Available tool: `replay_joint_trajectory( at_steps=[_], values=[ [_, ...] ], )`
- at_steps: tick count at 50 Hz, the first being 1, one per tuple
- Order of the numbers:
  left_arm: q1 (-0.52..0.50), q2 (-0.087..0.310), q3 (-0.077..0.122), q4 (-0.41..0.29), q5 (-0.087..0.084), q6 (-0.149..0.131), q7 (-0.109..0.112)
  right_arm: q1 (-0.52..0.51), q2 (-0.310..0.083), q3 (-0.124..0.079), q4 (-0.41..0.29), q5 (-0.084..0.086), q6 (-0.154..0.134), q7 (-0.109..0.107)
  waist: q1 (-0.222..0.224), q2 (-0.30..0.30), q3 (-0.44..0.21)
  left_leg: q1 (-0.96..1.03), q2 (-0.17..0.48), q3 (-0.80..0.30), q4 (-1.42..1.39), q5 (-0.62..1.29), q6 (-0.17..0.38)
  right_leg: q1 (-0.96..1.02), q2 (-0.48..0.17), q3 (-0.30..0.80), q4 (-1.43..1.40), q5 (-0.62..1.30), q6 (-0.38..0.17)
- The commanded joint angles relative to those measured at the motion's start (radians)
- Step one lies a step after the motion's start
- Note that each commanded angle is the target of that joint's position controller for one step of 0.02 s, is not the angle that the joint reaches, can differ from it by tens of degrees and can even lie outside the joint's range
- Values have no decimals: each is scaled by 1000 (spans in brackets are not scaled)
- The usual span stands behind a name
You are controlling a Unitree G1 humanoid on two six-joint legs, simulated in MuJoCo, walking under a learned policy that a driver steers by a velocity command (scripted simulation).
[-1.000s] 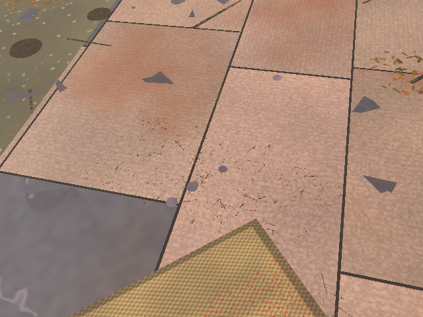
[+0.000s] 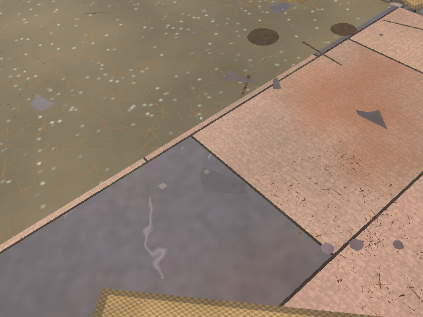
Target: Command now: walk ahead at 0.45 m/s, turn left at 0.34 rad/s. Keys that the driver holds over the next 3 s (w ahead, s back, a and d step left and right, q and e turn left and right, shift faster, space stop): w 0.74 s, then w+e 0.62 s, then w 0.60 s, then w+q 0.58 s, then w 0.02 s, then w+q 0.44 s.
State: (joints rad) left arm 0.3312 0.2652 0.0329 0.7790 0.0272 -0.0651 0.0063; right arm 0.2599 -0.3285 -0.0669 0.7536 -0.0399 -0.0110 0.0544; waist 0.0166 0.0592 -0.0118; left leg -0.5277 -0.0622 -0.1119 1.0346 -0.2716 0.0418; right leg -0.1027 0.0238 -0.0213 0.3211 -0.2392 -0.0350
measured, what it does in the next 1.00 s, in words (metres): walks ahead: left foot, then right foot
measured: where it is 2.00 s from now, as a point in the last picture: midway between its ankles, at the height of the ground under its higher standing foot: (239, 188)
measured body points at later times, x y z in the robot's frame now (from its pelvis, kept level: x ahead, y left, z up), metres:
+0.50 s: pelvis +0.26 +0.06 +0.00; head +0.28 +0.08 +0.45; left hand +0.32 +0.33 -0.14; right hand +0.32 -0.20 -0.13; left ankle +0.24 +0.12 -0.75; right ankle +0.29 -0.09 -0.67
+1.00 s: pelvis +0.54 +0.03 -0.01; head +0.57 +0.03 +0.44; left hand +0.59 +0.31 -0.14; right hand +0.62 -0.23 -0.14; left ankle +0.52 +0.18 -0.67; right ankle +0.57 -0.02 -0.75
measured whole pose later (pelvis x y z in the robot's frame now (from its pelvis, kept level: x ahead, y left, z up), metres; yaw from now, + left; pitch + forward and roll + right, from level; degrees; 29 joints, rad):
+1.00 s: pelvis +0.54 +0.03 -0.01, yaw -2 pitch -1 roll +0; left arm 0.30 0.26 0.05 0.93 0.01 -0.05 -0.02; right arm 0.22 -0.26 -0.03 0.89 -0.04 -0.06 0.01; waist 0.00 0.02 0.07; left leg -0.46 0.05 -0.02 1.10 -0.30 0.03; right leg -0.22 0.11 -0.03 0.39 -0.16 -0.12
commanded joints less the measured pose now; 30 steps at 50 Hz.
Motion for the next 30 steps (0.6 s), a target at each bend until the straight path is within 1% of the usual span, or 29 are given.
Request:
replay_joint_trajectory(
  at_steps=[1,3,5,7,9,10,11,12,13,14,15,16,17,18,19,20,21,22,23,24,26,28,30],
  values=[
    [43,127,33,-15,-8,-32,-13,-70,-41,-3,-71,-3,-12,10,13,-163,90,-236,28,-16,9,76,-18,94,-233,191,-183,125,-116],
    [69,122,31,7,-11,-34,-17,-144,-31,6,-93,-6,-12,11,25,-165,96,-243,34,17,-79,105,-29,106,-228,140,-178,255,-124],
    [78,117,29,28,-14,-33,-19,-219,-8,22,-114,-7,-14,18,33,-172,95,-180,53,84,-216,149,-34,86,-209,80,-170,346,-121],
    [107,128,29,54,-16,-31,-18,-292,12,39,-134,-4,-16,25,49,-182,100,-90,71,161,-345,159,-22,63,-213,57,-171,390,-118],
    [138,148,32,83,-16,-25,-15,-306,7,43,-137,-2,-17,20,47,-186,103,-11,63,192,-419,133,9,83,-245,60,-146,489,-116],
    [141,160,34,94,-16,-21,-13,-285,-3,40,-130,-2,-19,13,30,-187,95,39,47,200,-447,110,30,100,-257,54,-106,606,-111],
    [139,172,35,103,-16,-18,-11,-230,-19,34,-111,-3,-23,2,-2,-185,62,120,17,211,-475,83,51,121,-259,40,-23,784,-102],
    [136,177,35,112,-19,-12,-9,-108,-36,24,-70,-6,-31,-9,-63,-168,-7,267,-12,217,-534,100,77,122,-241,11,126,900,-87],
    [136,164,28,111,-23,-10,-7,47,-71,9,-16,-17,-41,-23,-128,-142,-103,497,10,186,-557,121,104,26,-207,-20,323,826,-68],
    [144,96,6,65,-34,-12,-13,195,-156,-14,7,-39,-45,-40,-174,-10,-243,778,268,-112,-592,-83,168,-222,-149,-57,637,440,-41],
    [212,39,0,45,-34,-9,-16,213,-223,-28,13,-21,-38,-46,-120,179,-334,893,506,-565,-704,-35,260,-470,15,-27,923,-295,-22],
    [111,150,30,49,-13,0,-7,166,-171,-23,21,19,-35,-46,-128,32,-223,796,445,-508,-717,11,243,-540,-36,78,972,-227,-39],
    [62,124,25,31,-19,-7,-13,87,-116,-7,23,22,-39,-46,-83,19,-86,658,399,-348,-739,113,223,-550,-75,75,933,-140,-45],
    [47,101,19,37,-19,-9,-18,39,-68,5,23,18,-47,-43,-54,-2,-27,558,344,-246,-771,203,193,-517,-104,65,869,-94,-44],
    [58,93,19,48,-8,1,-23,17,-44,13,28,20,-53,-44,-24,12,3,490,302,-176,-796,256,170,-477,-119,54,828,-77,-34],
    [85,80,16,64,3,15,-29,7,-25,20,36,22,-59,-45,0,24,9,438,271,-123,-822,287,159,-430,-127,50,802,-66,-23],
    [90,68,15,69,6,25,-36,19,-23,21,46,23,-67,-44,8,27,8,417,262,-101,-839,325,164,-412,-122,39,791,-57,-15],
    [79,62,16,67,8,32,-42,36,-27,19,60,28,-74,-44,14,18,15,412,255,-82,-858,346,170,-423,-124,30,777,-43,-8],
    [53,57,16,61,11,36,-46,50,-35,16,73,33,-79,-44,16,15,32,407,249,-64,-881,346,174,-450,-129,22,759,-16,0],
    [10,55,16,49,13,39,-48,63,-41,14,84,35,-81,-45,11,13,52,406,245,-49,-903,337,177,-486,-137,15,735,21,8],
    [-88,56,16,19,13,41,-50,99,-34,16,109,36,-81,-45,-6,4,88,421,232,-22,-927,355,175,-556,-147,4,667,97,24],
    [-171,49,11,-8,8,37,-50,127,-26,19,130,36,-80,-45,-21,-4,102,438,215,11,-927,408,165,-574,-142,-10,566,167,32],
    [-242,34,2,-29,4,33,-51,158,-31,20,151,35,-82,-46,-39,-5,106,457,210,36,-919,467,154,-551,-124,-29,461,226,29]
  ],
)
Next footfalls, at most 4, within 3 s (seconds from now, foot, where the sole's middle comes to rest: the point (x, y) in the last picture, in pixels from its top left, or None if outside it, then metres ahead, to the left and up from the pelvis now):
0.26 left None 0.28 0.12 -0.78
0.80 right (245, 289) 0.61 -0.02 -0.78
1.34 left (199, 215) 0.91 0.14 -0.78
1.84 right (270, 180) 1.07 -0.14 -0.78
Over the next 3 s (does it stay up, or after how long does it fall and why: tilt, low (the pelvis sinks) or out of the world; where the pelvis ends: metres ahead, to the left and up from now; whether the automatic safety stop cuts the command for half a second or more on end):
stays up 1.58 -0.14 -0.02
